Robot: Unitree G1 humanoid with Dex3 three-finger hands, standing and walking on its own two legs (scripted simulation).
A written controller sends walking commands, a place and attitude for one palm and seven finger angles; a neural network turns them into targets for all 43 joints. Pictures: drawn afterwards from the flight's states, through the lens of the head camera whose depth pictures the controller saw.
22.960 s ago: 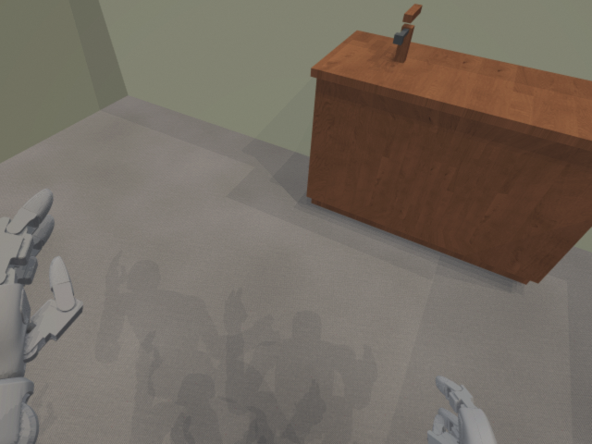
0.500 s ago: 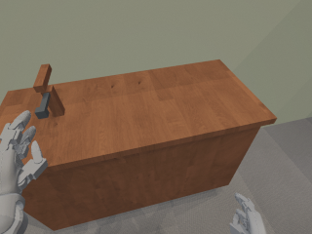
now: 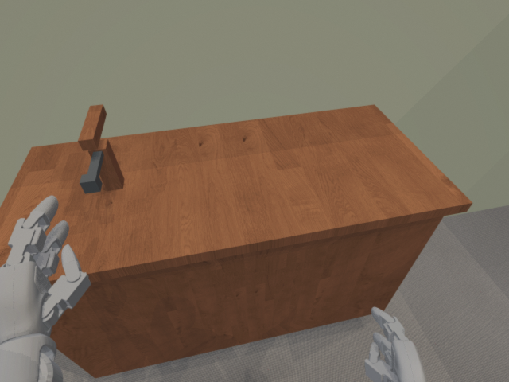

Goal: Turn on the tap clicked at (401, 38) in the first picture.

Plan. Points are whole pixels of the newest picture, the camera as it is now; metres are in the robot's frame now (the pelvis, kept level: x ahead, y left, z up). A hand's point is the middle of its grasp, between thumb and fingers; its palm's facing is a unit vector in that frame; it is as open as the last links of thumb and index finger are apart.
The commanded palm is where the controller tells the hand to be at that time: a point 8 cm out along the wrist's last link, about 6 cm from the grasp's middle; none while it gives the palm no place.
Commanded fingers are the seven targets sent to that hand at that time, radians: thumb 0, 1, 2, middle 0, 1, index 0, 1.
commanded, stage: turn the palm inward beside the body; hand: left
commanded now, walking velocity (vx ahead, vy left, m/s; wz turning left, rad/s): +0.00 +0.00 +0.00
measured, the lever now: (91, 183) +0.42 +0.38 +0.08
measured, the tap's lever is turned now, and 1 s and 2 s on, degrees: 0 0 0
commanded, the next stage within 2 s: reach beside the lever's end, fingers flat in 0.94 s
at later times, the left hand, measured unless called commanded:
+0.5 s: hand (90, 300) +0.17 +0.22 +0.13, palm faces +0.51 -0.85 -0.11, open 7.4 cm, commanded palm +0.12 +0.26 +0.14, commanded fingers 0.00 0.90 0.90 -0.20 -0.30 -0.20 -0.30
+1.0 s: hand (110, 288) +0.19 +0.21 +0.13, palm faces +0.51 -0.85 -0.11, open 7.4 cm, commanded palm +0.13 +0.25 +0.14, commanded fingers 0.00 0.90 0.90 -0.20 -0.30 -0.20 -0.30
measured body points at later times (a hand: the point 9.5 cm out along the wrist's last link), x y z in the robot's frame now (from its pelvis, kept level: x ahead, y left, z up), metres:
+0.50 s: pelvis -0.01 -0.01 +0.00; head -0.03 -0.03 +0.45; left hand +0.14 +0.27 +0.14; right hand +0.19 -0.22 -0.07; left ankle +0.01 +0.12 -0.72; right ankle +0.01 -0.10 -0.72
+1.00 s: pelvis +0.01 -0.02 +0.00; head -0.01 -0.05 +0.45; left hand +0.15 +0.25 +0.14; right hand +0.21 -0.24 -0.07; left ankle +0.01 +0.12 -0.72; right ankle +0.01 -0.10 -0.72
